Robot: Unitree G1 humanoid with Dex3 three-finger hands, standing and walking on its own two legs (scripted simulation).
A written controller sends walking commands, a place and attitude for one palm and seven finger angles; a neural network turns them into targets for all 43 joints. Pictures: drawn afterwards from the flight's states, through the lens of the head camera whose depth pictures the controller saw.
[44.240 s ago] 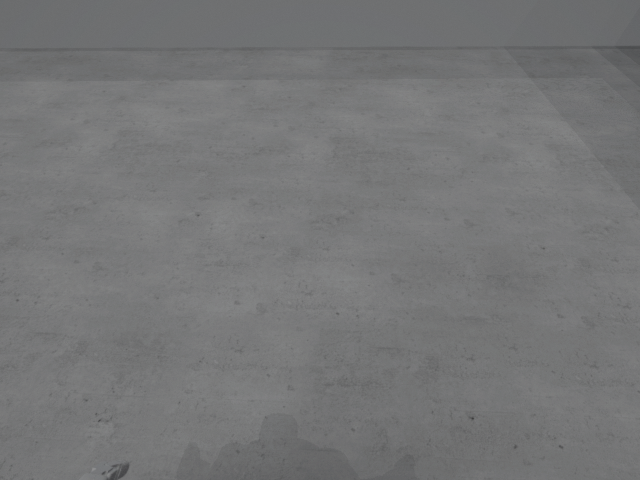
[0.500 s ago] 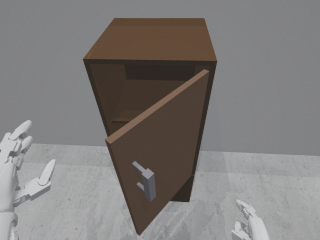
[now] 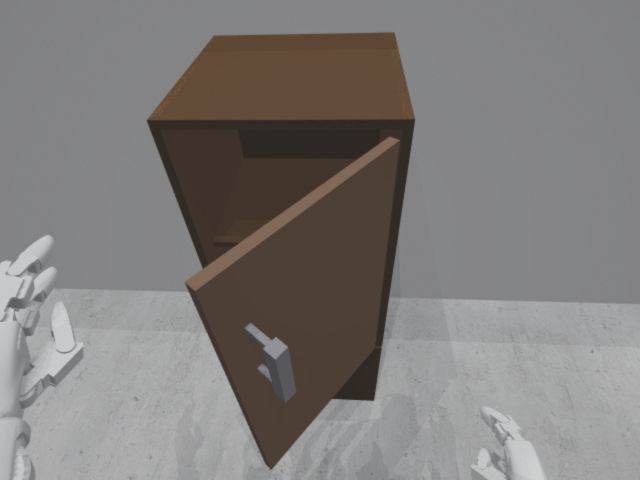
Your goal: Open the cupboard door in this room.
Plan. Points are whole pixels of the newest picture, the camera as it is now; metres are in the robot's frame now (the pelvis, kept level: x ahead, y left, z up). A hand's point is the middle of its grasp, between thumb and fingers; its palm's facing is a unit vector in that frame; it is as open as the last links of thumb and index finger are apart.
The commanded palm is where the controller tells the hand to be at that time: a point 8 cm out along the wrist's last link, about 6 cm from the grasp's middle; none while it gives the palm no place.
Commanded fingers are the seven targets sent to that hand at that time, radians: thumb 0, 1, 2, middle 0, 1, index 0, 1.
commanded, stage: step back with the hand held close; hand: left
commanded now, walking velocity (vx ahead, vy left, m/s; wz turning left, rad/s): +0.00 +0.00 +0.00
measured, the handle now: (270, 362) +0.26 +0.10 +0.01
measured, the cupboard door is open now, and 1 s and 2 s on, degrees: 52 52 52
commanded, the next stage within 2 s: stop stepping back and stand still in 1.28 s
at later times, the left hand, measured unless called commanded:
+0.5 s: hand (49, 364) +0.17 +0.28 +0.15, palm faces +0.33 -0.79 -0.51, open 7.4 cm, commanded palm +0.11 +0.32 +0.17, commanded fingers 0.00 0.90 0.90 -0.20 -0.30 -0.20 -0.30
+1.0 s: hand out of the picture +0.07 +0.30 +0.15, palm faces +0.46 -0.79 -0.41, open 7.4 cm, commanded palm +0.00 +0.35 +0.17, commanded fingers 0.00 0.90 0.90 -0.20 -0.30 -0.20 -0.30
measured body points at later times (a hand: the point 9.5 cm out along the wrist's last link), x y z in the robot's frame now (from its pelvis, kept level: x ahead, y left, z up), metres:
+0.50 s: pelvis -0.04 +0.02 +0.00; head -0.02 +0.02 +0.45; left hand +0.14 +0.32 +0.18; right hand +0.13 -0.24 -0.08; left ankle +0.00 +0.12 -0.74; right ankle -0.04 -0.09 -0.74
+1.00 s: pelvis -0.12 +0.04 -0.02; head -0.11 +0.07 +0.43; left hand +0.04 +0.34 +0.18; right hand +0.05 -0.19 -0.10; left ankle -0.03 +0.13 -0.74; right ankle -0.05 -0.09 -0.74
